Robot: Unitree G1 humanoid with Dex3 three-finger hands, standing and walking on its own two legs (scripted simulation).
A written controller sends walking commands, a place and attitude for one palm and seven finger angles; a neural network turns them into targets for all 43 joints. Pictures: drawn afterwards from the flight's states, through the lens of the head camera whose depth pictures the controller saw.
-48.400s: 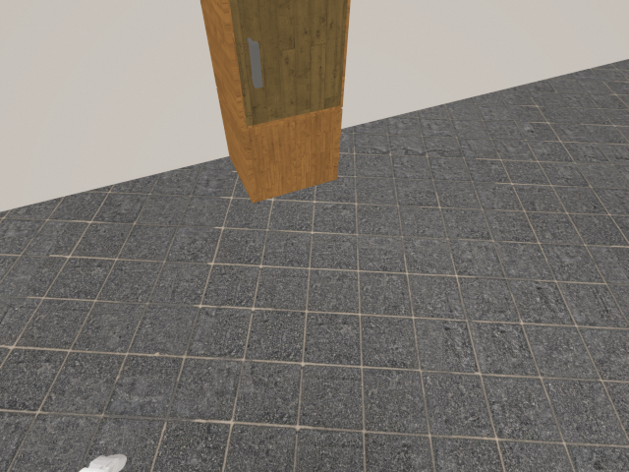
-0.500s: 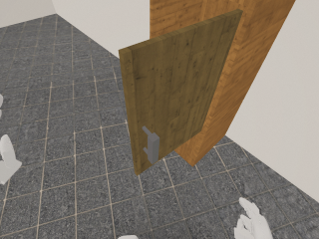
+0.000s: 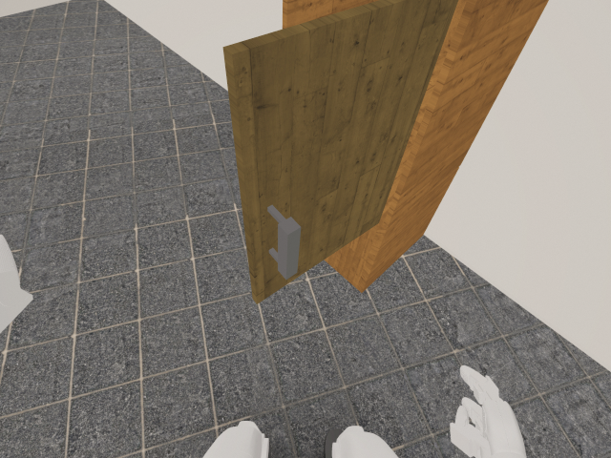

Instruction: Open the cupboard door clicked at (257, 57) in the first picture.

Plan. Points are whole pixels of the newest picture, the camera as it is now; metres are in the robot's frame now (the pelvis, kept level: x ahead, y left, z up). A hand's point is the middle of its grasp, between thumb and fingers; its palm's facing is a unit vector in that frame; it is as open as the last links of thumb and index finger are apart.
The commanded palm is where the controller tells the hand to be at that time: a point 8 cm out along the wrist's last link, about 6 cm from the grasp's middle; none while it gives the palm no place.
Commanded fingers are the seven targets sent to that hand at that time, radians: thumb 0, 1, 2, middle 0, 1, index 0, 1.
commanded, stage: step back with the hand held close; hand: left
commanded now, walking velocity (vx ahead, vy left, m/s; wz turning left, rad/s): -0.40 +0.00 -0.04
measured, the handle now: (280, 242) +0.47 +0.06 -0.07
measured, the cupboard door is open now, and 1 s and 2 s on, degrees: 85 85 85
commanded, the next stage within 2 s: stop stepping back and stand still in 0.50 s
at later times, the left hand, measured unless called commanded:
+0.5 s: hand out of the picture +0.10 +0.25 +0.20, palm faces +0.46 -0.78 -0.44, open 7.4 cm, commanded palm +0.05 +0.28 +0.20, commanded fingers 0.00 0.90 0.90 -0.20 -0.30 -0.20 -0.30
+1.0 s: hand out of the picture +0.03 +0.17 +0.18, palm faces +0.27 -0.82 -0.51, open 7.4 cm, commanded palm -0.04 +0.22 +0.20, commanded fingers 0.00 0.90 0.90 -0.20 -0.30 -0.20 -0.30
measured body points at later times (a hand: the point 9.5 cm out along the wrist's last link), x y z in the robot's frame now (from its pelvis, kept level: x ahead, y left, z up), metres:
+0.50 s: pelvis -0.09 -0.02 +0.02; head -0.05 +0.02 +0.47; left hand +0.07 +0.29 +0.22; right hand +0.13 -0.21 -0.04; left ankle -0.02 +0.11 -0.72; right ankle -0.14 -0.13 -0.65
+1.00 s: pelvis -0.20 -0.06 +0.02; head -0.20 -0.05 +0.47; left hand +0.01 +0.21 +0.21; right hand -0.13 -0.37 -0.06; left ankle -0.20 +0.03 -0.72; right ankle -0.24 -0.14 -0.72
